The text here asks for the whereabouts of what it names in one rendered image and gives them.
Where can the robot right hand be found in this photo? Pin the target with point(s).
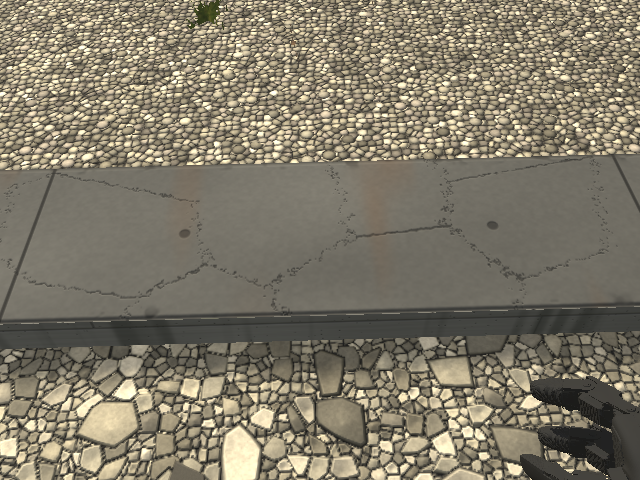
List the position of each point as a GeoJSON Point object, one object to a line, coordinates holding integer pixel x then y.
{"type": "Point", "coordinates": [615, 454]}

